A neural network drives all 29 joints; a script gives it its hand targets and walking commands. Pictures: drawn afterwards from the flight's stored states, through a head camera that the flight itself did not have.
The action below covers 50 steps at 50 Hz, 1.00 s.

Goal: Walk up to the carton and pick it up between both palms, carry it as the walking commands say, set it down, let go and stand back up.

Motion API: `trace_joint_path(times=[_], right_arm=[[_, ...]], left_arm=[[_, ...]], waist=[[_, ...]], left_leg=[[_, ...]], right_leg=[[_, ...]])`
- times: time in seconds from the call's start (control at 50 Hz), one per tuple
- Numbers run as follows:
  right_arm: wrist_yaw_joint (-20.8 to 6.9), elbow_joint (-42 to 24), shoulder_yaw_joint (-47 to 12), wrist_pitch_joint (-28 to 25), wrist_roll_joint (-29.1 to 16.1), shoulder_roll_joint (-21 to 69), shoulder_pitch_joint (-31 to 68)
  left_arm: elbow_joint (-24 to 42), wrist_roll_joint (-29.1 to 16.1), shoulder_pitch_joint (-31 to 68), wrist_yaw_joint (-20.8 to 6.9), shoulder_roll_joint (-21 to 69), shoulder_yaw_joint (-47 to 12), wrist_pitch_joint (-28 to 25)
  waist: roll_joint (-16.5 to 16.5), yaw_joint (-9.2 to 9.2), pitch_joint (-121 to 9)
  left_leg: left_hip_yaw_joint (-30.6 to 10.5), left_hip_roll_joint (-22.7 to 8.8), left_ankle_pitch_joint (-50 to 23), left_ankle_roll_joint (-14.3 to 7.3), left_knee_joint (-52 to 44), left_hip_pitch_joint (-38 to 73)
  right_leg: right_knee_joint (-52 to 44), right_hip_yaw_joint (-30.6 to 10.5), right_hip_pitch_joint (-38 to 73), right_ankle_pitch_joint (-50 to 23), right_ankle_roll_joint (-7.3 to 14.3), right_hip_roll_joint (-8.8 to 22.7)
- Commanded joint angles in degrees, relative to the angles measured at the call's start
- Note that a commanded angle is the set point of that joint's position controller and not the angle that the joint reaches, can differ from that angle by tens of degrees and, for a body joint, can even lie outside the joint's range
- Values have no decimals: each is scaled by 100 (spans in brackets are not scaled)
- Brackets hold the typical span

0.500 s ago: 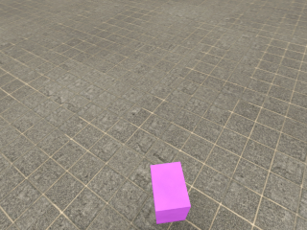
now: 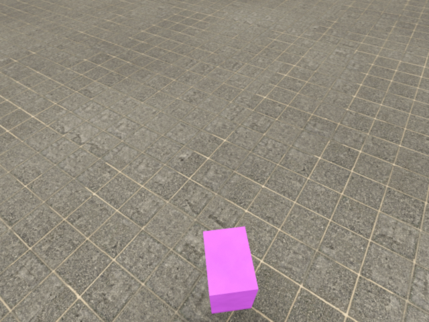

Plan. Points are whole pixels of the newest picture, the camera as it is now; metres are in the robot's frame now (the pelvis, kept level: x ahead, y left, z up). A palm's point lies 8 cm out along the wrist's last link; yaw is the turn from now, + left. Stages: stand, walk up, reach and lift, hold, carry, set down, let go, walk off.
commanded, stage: walk up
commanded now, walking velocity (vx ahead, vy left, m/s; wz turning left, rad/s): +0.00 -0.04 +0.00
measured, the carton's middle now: (227, 271) +0.41 -0.03 -0.63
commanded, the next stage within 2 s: stand in 0.86 s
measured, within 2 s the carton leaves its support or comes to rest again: neither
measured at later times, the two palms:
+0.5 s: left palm out of the picture +0.00 +0.21 -0.15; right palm out of the picture +0.00 -0.25 -0.15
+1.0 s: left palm out of the picture +0.00 +0.15 -0.15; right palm out of the picture -0.01 -0.28 -0.15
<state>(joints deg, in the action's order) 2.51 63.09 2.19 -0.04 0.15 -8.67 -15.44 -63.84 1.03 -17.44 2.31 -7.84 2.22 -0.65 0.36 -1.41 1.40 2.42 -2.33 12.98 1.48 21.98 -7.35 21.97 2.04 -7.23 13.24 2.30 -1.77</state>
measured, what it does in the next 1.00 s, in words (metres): steps on the spot: left foot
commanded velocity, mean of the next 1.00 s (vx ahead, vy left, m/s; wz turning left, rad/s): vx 0.00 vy -0.05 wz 0.00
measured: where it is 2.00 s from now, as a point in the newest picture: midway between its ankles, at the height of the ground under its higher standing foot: outside the picture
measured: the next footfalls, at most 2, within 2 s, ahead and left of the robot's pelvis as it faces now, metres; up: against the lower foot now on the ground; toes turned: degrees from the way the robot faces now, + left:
left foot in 0.98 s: +0.02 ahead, +0.08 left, +0.00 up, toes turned -7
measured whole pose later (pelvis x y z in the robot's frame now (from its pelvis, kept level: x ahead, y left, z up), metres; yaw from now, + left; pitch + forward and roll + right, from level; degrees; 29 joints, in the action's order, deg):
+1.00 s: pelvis +0.00 -0.06 +0.00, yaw +1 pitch -1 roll -1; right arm 2.5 64.0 2.3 0.5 0.3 -8.5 -16.0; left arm -63.3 0.8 -16.1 2.6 -6.1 2.2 -0.8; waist 2.0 -1.6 1.9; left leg 1.5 -2.9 14.0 0.6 25.1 -8.7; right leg 23.0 4.0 -8.6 13.4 4.4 -4.3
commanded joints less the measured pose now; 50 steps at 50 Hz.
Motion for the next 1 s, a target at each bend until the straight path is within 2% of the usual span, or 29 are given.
trace_joint_path(times=[0.0,0.22,0.38,0.5,0.52,0.54,0.56,0.58,0.6,0.62,0.64,0.66,0.68,0.7,0.74,0.8,0.82,0.84,0.86,0.88,0.94,0.98], right_arm=[[23,-122,81,-20,5,-460,-283],[42,-181,95,3,26,-449,-287],[76,-238,118,31,46,-500,-299],[75,-258,130,48,51,-447,-279],[180,-223,243,72,110,-937,-742],[211,-145,283,70,112,-995,-790],[242,-198,323,83,150,-1093,-802],[246,-271,319,89,184,-1103,-669],[209,-374,239,70,185,-959,-344],[158,-444,190,80,139,-830,82],[105,-426,221,134,34,-765,288],[26,-368,138,145,29,-542,-42],[-8,-371,68,127,11,-246,-509],[4,-280,80,166,-6,-305,-496],[-42,-147,117,199,-23,-397,-490],[-66,-42,104,147,10,-330,-497],[-60,-7,97,137,11,-301,-502],[-53,13,90,131,4,-278,-477],[-43,-59,76,106,6,-261,-383],[-30,-49,63,100,-2,-234,-361],[12,80,18,43,-4,-144,-603],[29,138,32,-12,37,-304,-734]], left_arm=[[97,2,-354,17,-477,86,-27],[156,7,-384,28,-521,137,-11],[235,19,-364,13,-562,190,28],[295,21,-341,11,-647,200,43],[394,39,-153,-88,-910,381,137],[464,27,-179,-94,-668,341,139],[515,28,-221,-110,-591,354,157],[562,-20,-274,-110,-557,342,178],[607,-45,-328,-87,-487,261,164],[615,-56,-451,-74,-335,143,111],[530,-33,-599,-79,-272,65,23],[448,36,-639,-68,-511,152,-45],[557,108,-490,-61,-952,227,-106],[558,50,-456,-46,-965,173,-82],[526,12,-261,6,-698,66,-109],[465,-36,-175,36,-641,75,-137],[412,-29,-181,40,-607,73,-140],[352,-19,-177,45,-574,75,-135],[283,-24,-166,58,-578,103,-88],[241,-17,-154,57,-552,113,-69],[132,-23,-154,35,-486,123,-32],[138,-27,-147,22,-300,67,-45]], waist=[[-61,-13,265],[-95,-21,223],[17,-15,185],[-90,-51,163],[-167,-166,213],[535,-221,89],[976,-262,47],[1260,-278,115],[1258,-191,167],[1106,43,281],[974,324,457],[309,168,450],[-742,-3,289],[-1291,82,194],[-749,19,288],[-717,-26,74],[-730,-19,-2],[-731,-11,-27],[-905,-43,-5],[-829,-43,36],[-454,-108,96],[-55,-22,96]], left_leg=[[-372,-513,-484,-133,-291,-260],[-297,-534,-427,-92,-85,-388],[-322,-621,-398,-89,38,-537],[-238,-592,-137,-55,138,-575],[-879,-1144,-395,-286,-44,-292],[-1291,-1502,-712,-505,-273,-153],[-1771,-1982,-1164,-843,-505,-199],[-1996,-2340,-1492,-1151,-649,-497],[-1791,-2251,-1252,-1142,-685,-821],[-1171,-1695,-401,-753,-591,-1205],[-656,-1014,451,-274,-288,-1274],[-343,-547,468,-96,233,-1290],[-94,-95,691,69,771,-1384],[15,-32,1371,55,1164,-1144],[-269,-105,1542,-50,1718,-1139],[-252,-97,1350,-89,1736,-1125],[-242,-80,1300,-84,1670,-1047],[-230,-62,1240,-80,1556,-963],[-165,-66,1167,-84,1390,-844],[-129,-41,984,-88,1107,-725],[-149,-158,-263,-119,-90,-120],[-458,-510,-777,-208,-292,99]], right_leg=[[-380,-614,-191,-967,-13,728],[-328,-630,-255,-1004,31,741],[-215,-565,-295,-986,59,706],[-223,-661,-353,-957,92,750],[459,-254,-912,-856,-33,467],[850,-161,-1127,-643,-121,343],[1648,-39,-1347,406,-244,195],[2443,-181,-1433,1172,-324,159],[2704,-436,-1265,1488,-324,292],[1740,-498,-780,1221,-304,474],[158,-374,-421,347,-300,488],[-577,-569,-201,35,-238,658],[-939,-1658,-172,-522,-81,1444],[-1053,-2168,-521,-728,192,1752],[-888,-1838,-395,-1239,291,1601],[-682,-1328,66,-2253,280,1490],[-656,-1241,159,-2366,305,1467],[-670,-1193,206,-2302,334,1439],[-638,-1012,155,-2037,400,1291],[-650,-1026,99,-1812,395,1240],[-629,-1080,-107,-1130,212,1124],[-399,-919,-318,-808,84,789]])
